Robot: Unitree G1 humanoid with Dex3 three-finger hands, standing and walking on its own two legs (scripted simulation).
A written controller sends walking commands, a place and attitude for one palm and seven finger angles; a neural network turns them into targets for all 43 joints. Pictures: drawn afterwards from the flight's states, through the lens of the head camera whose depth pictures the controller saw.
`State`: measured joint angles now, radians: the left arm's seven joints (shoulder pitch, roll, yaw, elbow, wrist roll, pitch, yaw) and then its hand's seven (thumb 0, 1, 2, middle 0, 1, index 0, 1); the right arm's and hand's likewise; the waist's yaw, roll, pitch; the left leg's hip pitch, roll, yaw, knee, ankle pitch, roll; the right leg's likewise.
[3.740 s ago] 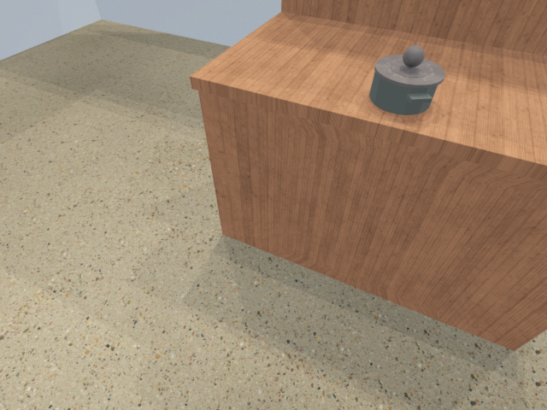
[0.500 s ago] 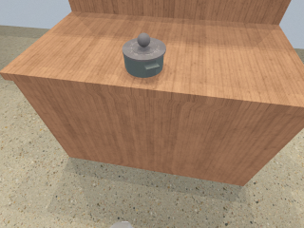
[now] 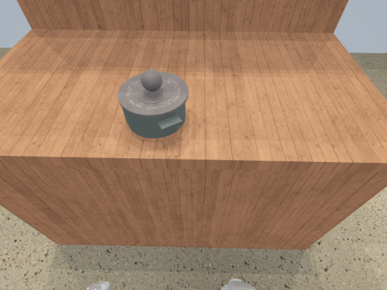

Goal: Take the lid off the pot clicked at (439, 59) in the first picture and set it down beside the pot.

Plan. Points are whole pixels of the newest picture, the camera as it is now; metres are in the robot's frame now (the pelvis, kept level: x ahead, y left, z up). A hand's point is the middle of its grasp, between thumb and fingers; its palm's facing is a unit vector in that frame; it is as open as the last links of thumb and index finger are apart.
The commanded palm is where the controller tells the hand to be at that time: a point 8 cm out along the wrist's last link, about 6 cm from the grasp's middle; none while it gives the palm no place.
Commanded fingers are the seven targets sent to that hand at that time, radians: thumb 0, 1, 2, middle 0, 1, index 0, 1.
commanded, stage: come to a stop and stand still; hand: left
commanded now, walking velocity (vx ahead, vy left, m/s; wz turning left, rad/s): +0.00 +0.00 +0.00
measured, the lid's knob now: (151, 80) +0.54 +0.12 +0.15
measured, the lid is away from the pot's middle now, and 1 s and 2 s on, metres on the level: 0.00 0.00 0.00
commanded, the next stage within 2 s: none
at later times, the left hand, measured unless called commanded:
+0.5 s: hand out of the picture +0.10 +0.23 -0.19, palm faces +0.06 -0.97 -0.22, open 7.3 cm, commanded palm none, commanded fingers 0.00 0.90 0.90 -0.20 -0.30 -0.20 -0.30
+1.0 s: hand out of the picture +0.03 +0.19 -0.17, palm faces +0.00 -0.98 -0.22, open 7.4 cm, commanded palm none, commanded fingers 0.00 0.90 0.90 -0.20 -0.30 -0.20 -0.30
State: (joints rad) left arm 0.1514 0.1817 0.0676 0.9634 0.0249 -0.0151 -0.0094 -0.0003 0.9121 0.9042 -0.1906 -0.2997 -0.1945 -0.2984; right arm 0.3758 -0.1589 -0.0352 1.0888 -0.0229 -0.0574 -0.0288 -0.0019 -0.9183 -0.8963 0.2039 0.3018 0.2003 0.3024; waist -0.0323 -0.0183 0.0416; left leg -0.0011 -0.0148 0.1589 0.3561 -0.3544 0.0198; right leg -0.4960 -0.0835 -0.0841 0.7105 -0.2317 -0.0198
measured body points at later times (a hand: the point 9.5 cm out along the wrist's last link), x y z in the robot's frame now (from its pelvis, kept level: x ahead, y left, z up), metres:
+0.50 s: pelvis +0.04 +0.03 -0.01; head +0.07 +0.06 +0.44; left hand +0.10 +0.28 -0.17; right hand +0.12 -0.22 -0.14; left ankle +0.05 +0.14 -0.74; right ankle +0.11 -0.10 -0.73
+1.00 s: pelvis +0.01 +0.00 +0.00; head +0.03 +0.00 +0.45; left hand +0.03 +0.24 -0.15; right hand -0.01 -0.23 -0.15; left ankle +0.05 +0.14 -0.73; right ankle -0.03 -0.12 -0.74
